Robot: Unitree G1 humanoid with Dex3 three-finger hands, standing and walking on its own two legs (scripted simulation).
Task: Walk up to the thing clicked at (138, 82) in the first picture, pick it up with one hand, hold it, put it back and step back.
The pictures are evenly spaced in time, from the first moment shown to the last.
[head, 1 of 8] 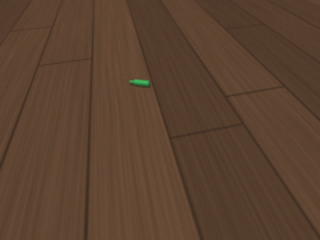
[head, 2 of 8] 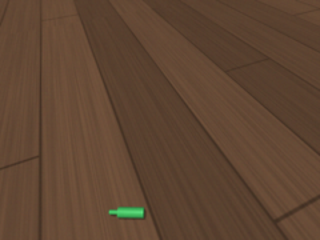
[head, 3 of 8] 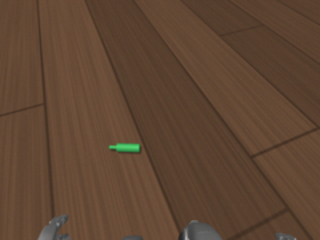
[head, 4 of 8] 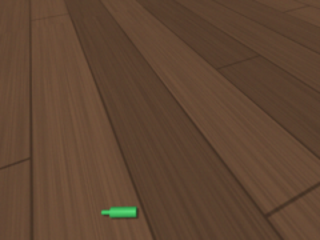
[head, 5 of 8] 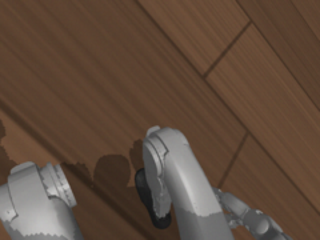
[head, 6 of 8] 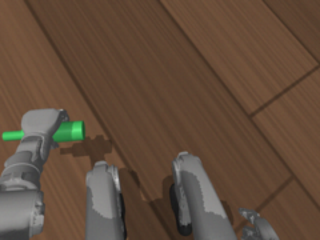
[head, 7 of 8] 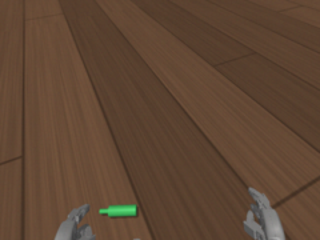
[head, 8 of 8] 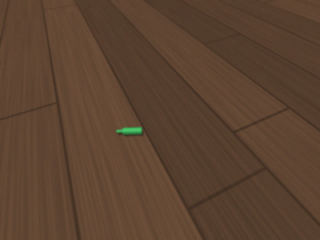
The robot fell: no
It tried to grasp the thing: yes
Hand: left
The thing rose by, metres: 0.66
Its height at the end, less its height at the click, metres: +0.00
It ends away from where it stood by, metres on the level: 0.02
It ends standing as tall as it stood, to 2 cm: yes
